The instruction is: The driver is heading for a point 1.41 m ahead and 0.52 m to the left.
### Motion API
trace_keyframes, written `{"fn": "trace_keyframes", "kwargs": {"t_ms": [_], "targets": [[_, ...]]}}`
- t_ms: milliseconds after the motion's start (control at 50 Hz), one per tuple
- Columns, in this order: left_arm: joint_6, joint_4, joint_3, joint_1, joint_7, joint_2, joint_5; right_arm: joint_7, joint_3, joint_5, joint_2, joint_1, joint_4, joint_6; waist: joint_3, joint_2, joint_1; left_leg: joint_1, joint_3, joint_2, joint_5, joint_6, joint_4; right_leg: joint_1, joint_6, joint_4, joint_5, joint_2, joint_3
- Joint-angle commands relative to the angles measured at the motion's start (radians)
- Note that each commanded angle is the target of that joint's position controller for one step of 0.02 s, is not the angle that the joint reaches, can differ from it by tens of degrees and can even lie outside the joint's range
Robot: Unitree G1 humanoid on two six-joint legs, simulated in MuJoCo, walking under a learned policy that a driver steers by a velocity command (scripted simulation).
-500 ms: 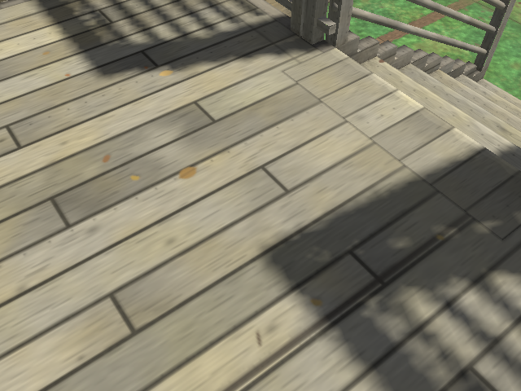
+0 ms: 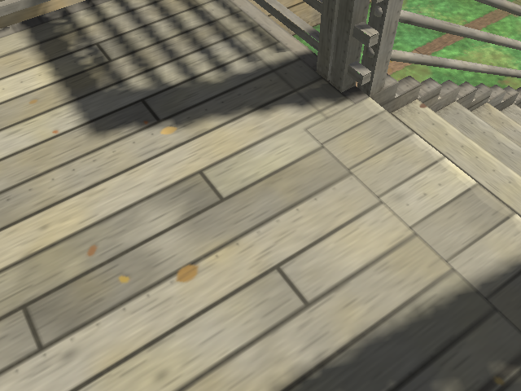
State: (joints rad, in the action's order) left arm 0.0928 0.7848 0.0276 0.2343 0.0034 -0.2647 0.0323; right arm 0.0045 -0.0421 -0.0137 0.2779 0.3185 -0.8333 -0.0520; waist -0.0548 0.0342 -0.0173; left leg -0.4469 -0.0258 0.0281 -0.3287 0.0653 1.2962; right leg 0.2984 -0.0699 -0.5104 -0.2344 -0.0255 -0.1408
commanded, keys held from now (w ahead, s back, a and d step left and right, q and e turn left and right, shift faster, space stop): q+shift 0.56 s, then shift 0.44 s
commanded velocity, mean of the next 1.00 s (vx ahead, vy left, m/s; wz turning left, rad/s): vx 0.13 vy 0.00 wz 0.65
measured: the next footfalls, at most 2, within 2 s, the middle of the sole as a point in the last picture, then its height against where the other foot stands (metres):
left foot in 0.24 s outside the picture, level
right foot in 0.72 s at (300, 367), level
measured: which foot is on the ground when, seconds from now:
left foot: up 0.00-0.22, down 0.24-0.72, up 0.74-1.00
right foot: down 0.00-0.22, up 0.24-0.70, down 0.72-1.00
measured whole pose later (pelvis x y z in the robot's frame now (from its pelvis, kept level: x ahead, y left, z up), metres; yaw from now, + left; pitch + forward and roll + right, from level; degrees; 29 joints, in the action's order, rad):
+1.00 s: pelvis +0.37 -0.03 +0.00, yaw +40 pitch +1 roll +1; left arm -0.02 0.70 0.03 0.17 -0.03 -0.22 0.01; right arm 0.03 -0.06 -0.01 0.29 0.19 -0.62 0.06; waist -0.04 0.03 0.03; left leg -0.37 -0.10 -0.02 -0.47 -0.09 0.88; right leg 0.32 -0.01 -0.49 -0.17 -0.02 0.07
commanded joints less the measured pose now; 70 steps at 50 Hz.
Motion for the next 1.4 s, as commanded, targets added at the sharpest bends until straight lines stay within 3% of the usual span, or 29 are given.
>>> {"fn": "trace_keyframes", "kwargs": {"t_ms": [20, 80, 140, 200, 240, 260, 280, 300, 320, 340, 400, 460, 520, 640, 700, 720, 740, 760, 780, 820, 940, 1000, 1060, 1080, 1100, 1120, 1160, 1240, 1400], "targets": [[0.043, -0.070, 0.016, -0.084, 0.001, -0.033, -0.038, 0.002, -0.029, -0.063, 0.056, 0.035, 0.078, 0.023, 0.071, -0.147, -0.027, -0.175, -0.061, 0.094, 0.027, -0.031, -0.040, -0.165, -0.088, 0.239, 0.670, 0.284, 0.172], [0.030, -0.083, 0.031, -0.192, -0.032, -0.090, -0.030, -0.009, -0.015, -0.020, 0.017, -0.047, 0.139, 0.018, -0.011, -0.112, -0.062, -0.100, 0.046, 0.064, 0.214, -0.064, -0.355, 0.020, -0.059, 0.294, 0.668, 0.199, -0.024], [0.012, -0.068, 0.048, -0.120, -0.070, -0.155, -0.042, -0.048, -0.021, 0.005, 0.027, -0.058, 0.137, 0.004, 0.082, -0.098, -0.022, 0.052, 0.146, -0.033, 0.507, -0.061, -0.605, -0.066, -0.023, 0.171, 0.742, 0.159, -0.099], [-0.017, -0.094, 0.064, -0.149, -0.074, -0.201, -0.077, -0.069, -0.062, 0.004, 0.120, 0.045, 0.145, 0.026, 0.163, -0.140, -0.091, 0.180, 0.171, -0.094, 0.409, 0.003, -0.643, -0.177, 0.014, -0.052, 0.945, 0.210, -0.082], [-0.030, -0.115, 0.058, -0.208, -0.054, -0.167, -0.077, -0.049, -0.110, 0.000, 0.214, 0.254, 0.111, 0.037, 0.210, -0.041, -0.219, 0.445, 0.108, -0.096, 0.472, 0.083, -0.759, -0.059, 0.062, -0.478, 0.669, 0.165, -0.066], [-0.031, -0.124, 0.026, -0.171, -0.029, -0.034, -0.027, -0.031, -0.104, -0.002, 0.237, 0.189, 0.105, 0.035, 0.093, 0.254, -0.118, 0.481, -0.077, -0.008, 0.936, 0.118, -0.768, 0.165, 0.104, -0.825, -0.363, -0.010, -0.046], [-0.024, -0.145, 0.014, 0.065, -0.012, -0.021, -0.026, -0.029, -0.092, 0.064, 0.292, 0.035, 0.216, 0.004, 0.285, 0.332, 0.058, 0.649, -0.632, 0.228, 1.059, 0.385, -0.801, 0.406, 0.150, -1.117, -0.477, -0.132, 0.168], [-0.014, -0.151, 0.027, 0.054, -0.002, -0.147, -0.032, -0.039, -0.103, 0.059, 0.287, -0.046, 0.296, 0.005, 0.441, 0.172, 0.001, 0.674, -0.783, 0.291, 0.686, 0.421, -0.942, 0.409, 0.127, -1.131, -0.381, -0.089, 0.315], [-0.016, -0.177, 0.040, -0.065, -0.004, -0.194, -0.040, -0.039, -0.092, 0.028, 0.238, -0.095, 0.317, 0.009, 0.328, 0.028, -0.003, 0.560, -0.720, 0.247, 0.424, 0.371, -0.982, 0.440, 0.106, -1.038, -0.291, -0.059, 0.317], [-0.026, -0.183, 0.041, -0.124, -0.019, -0.175, -0.024, -0.031, -0.081, -0.003, 0.199, -0.125, 0.319, 0.016, 0.245, -0.110, 0.021, 0.432, -0.653, 0.192, 0.284, 0.305, -0.999, 0.427, 0.107, -0.953, -0.228, -0.022, 0.310], [-0.061, -0.196, 0.043, -0.163, -0.028, -0.140, -0.016, -0.001, -0.076, -0.001, 0.171, -0.146, 0.330, 0.034, 0.173, -0.069, 0.053, 0.219, -0.481, 0.078, 0.451, 0.230, -0.982, 0.306, 0.121, -0.719, -0.196, -0.003, 0.307], [-0.060, -0.191, 0.029, -0.200, -0.032, -0.073, -0.021, 0.033, -0.090, -0.004, 0.196, -0.107, 0.325, 0.061, 0.218, -0.047, 0.034, 0.225, -0.428, 0.030, 0.650, 0.192, -0.922, 0.282, 0.156, -0.509, -0.135, -0.037, 0.283], [-0.069, -0.182, 0.034, -0.223, -0.036, -0.075, -0.036, 0.054, -0.096, -0.011, 0.202, -0.124, 0.342, 0.093, 0.250, 0.015, 0.020, 0.234, -0.447, 0.007, 0.483, 0.139, -0.905, 0.260, 0.168, -0.388, -0.029, -0.050, 0.301], [-0.052, -0.172, 0.046, -0.256, -0.027, -0.096, -0.031, 0.043, -0.078, 0.007, 0.148, -0.135, 0.356, 0.109, 0.218, 0.132, -0.031, 0.249, -0.496, 0.008, 0.368, 0.112, -0.851, 0.170, 0.144, -0.194, 0.006, -0.030, 0.295], [-0.035, -0.151, 0.056, -0.190, -0.010, -0.101, -0.028, 0.033, -0.063, 0.001, 0.130, -0.165, 0.361, 0.108, 0.199, 0.133, 0.004, 0.204, -0.515, -0.011, 0.348, 0.087, -0.784, -0.011, 0.094, 0.054, 0.141, -0.011, 0.264], [-0.036, -0.151, 0.062, -0.186, -0.008, -0.122, -0.018, 0.028, -0.054, 0.003, 0.103, -0.127, 0.353, 0.106, 0.193, 0.058, -0.008, 0.144, -0.474, -0.061, 0.139, 0.049, -0.709, -0.106, 0.052, 0.118, 0.246, 0.070, 0.324], [-0.046, -0.180, 0.070, -0.215, -0.013, -0.182, 0.001, 0.025, -0.042, 0.017, 0.068, -0.041, 0.341, 0.102, 0.191, -0.176, -0.061, 0.034, -0.327, -0.191, -0.241, -0.015, -0.485, -0.191, -0.047, 0.131, 0.493, 0.275, 0.519], [-0.053, -0.165, 0.085, -0.156, -0.015, -0.216, 0.025, 0.021, -0.067, 0.009, 0.155, -0.068, 0.364, 0.090, 0.165, -0.334, -0.035, -0.094, -0.216, -0.245, -0.375, -0.077, -0.264, -0.144, -0.221, 0.189, 0.532, 0.420, 0.734], [-0.054, -0.175, 0.082, -0.156, -0.019, -0.185, 0.007, 0.022, -0.086, 0.012, 0.224, -0.093, 0.345, 0.082, 0.156, -0.236, -0.016, -0.127, -0.215, -0.178, -0.294, -0.111, -0.113, -0.113, -0.240, 0.179, 0.407, 0.414, 0.740], [-0.069, -0.185, 0.057, -0.175, -0.029, -0.122, -0.022, 0.030, -0.079, 0.010, 0.188, -0.118, 0.303, 0.103, 0.128, -0.110, -0.006, -0.121, -0.190, -0.157, -0.180, -0.139, -0.009, -0.085, -0.146, 0.152, 0.258, 0.283, 0.560], [-0.101, -0.160, 0.040, -0.132, -0.037, -0.102, -0.023, 0.024, -0.025, 0.002, 0.058, -0.155, 0.300, 0.096, 0.136, -0.217, 0.027, -0.008, -0.042, -0.073, -0.129, -0.164, -0.353, -0.125, -0.110, 0.177, 0.139, 0.158, 0.386], [-0.110, -0.139, 0.052, -0.070, -0.036, -0.138, -0.026, 0.019, -0.025, -0.003, 0.067, -0.162, 0.280, 0.087, 0.140, -0.263, 0.064, 0.095, -0.006, -0.049, -0.135, -0.147, -0.597, -0.146, -0.139, 0.169, 0.132, 0.196, 0.430], [-0.108, -0.119, 0.046, -0.040, -0.037, -0.128, -0.049, 0.014, -0.029, 0.006, 0.064, -0.085, 0.222, 0.081, 0.131, -0.221, 0.025, 0.263, 0.013, -0.065, 0.094, -0.089, -0.911, -0.080, -0.097, 0.127, 0.148, 0.185, 0.422], [-0.098, -0.108, 0.043, -0.013, -0.035, -0.117, -0.046, 0.015, -0.030, 0.021, 0.087, -0.083, 0.226, 0.078, 0.139, -0.177, 0.030, 0.338, -0.043, -0.022, 0.157, -0.056, -0.915, -0.017, -0.048, 0.103, 0.128, 0.173, 0.403], [-0.081, -0.122, 0.032, -0.012, -0.026, -0.085, -0.023, 0.020, -0.038, 0.039, 0.141, -0.078, 0.236, 0.077, 0.170, -0.024, 0.052, 0.404, -0.145, 0.090, 0.327, -0.009, -0.866, 0.061, 0.006, 0.009, 0.090, 0.118, 0.319], [-0.069, -0.136, 0.023, -0.044, -0.021, -0.040, -0.016, 0.010, -0.035, 0.048, 0.119, -0.096, 0.207, 0.070, 0.156, 0.166, 0.065, 0.252, -0.196, 0.132, 0.204, 0.055, -0.893, 0.020, 0.061, 0.008, -0.035, 0.033, 0.199], [-0.067, -0.127, 0.029, -0.105, -0.018, -0.060, -0.002, 0.002, -0.008, 0.053, 0.023, -0.142, 0.218, 0.051, 0.099, 0.098, 0.042, 0.158, -0.172, 0.084, 0.018, 0.023, -0.929, -0.061, 0.097, 0.010, 0.046, 0.038, 0.208], [-0.076, -0.101, 0.034, -0.075, -0.021, -0.057, -0.017, 0.010, -0.010, 0.037, 0.048, -0.094, 0.195, 0.032, 0.034, 0.052, 0.040, 0.103, -0.135, 0.039, 0.001, -0.022, -0.914, -0.082, 0.077, 0.011, 0.095, 0.045, 0.226], [-0.076, -0.051, 0.038, -0.056, -0.029, -0.053, -0.021, 0.016, -0.005, 0.028, 0.026, -0.061, 0.174, 0.030, 0.046, -0.025, 0.032, 0.125, -0.110, 0.013, 0.070, -0.021, -0.880, -0.098, 0.080, 0.007, 0.143, 0.053, 0.234]]}}
Keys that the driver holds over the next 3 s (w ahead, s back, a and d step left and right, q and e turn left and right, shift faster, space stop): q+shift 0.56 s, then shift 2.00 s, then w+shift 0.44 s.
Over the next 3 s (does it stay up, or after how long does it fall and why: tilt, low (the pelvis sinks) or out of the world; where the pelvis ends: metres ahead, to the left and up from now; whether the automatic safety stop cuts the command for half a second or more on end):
stays up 0.51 0.03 0.01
